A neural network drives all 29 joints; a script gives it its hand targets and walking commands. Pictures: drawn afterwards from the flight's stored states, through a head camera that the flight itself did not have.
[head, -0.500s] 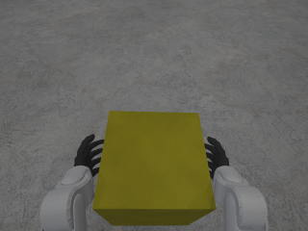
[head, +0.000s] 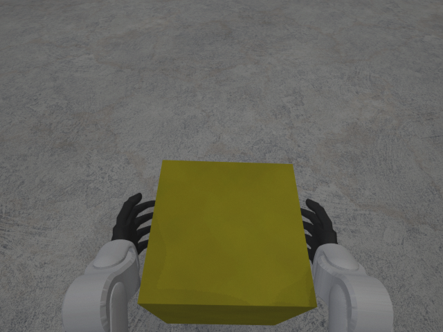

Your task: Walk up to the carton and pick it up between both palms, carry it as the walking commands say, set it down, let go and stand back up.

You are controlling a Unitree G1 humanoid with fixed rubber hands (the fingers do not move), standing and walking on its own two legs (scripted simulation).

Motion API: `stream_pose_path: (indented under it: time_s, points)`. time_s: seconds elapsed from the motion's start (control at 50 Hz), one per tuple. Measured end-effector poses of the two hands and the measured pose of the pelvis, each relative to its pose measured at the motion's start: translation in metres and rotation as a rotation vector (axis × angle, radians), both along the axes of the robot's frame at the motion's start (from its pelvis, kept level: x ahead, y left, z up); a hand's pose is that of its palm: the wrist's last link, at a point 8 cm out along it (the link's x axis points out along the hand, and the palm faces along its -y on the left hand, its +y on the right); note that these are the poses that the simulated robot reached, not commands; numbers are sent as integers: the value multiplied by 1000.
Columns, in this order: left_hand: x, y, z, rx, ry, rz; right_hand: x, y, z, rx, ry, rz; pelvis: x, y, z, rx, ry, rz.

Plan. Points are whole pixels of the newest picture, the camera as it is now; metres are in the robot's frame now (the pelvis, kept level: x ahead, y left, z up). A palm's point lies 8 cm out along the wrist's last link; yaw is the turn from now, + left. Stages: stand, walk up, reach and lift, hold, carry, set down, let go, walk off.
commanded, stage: carry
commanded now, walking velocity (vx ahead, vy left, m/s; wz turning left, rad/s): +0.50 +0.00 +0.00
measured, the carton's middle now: (224, 250) +0.26 +0.01 +0.02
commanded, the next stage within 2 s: none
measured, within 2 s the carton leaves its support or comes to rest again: neither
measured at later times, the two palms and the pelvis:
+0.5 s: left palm (182, 104) +0.59 +0.11 +0.08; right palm (308, 116) +0.56 -0.18 +0.07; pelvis +0.33 -0.02 -0.01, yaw -2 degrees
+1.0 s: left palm (192, 40) +0.92 +0.12 +0.08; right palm (286, 50) +0.88 -0.18 +0.07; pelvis +0.65 +0.00 +0.00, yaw -4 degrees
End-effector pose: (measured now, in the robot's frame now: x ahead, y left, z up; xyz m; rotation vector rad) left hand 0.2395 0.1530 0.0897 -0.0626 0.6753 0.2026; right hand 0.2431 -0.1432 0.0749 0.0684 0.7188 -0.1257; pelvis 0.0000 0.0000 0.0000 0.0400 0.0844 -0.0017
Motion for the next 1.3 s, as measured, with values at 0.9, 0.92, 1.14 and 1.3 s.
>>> stream_pose_path:
  time_s: [0.9, 0.92, 1.14, 1.3]
  points:
    - [615, -17, -15, -15, 35, -88, 586, -16, -13, -20, 37, -84, 599, 3, -9, -14, -20, -70]
    - [628, -20, -15, -16, 47, -102, 595, -19, -13, -20, 48, -98, 610, 3, -6, -19, -17, -73]
    - [758, -57, -7, 2, -32, -132, 721, -56, -6, -4, -31, -131, 733, -27, -11, -50, -28, -49]
    - [811, -49, 0, 15, -4, -74, 791, -49, -1, 8, -3, -71, 790, -32, -1, -23, -12, -32]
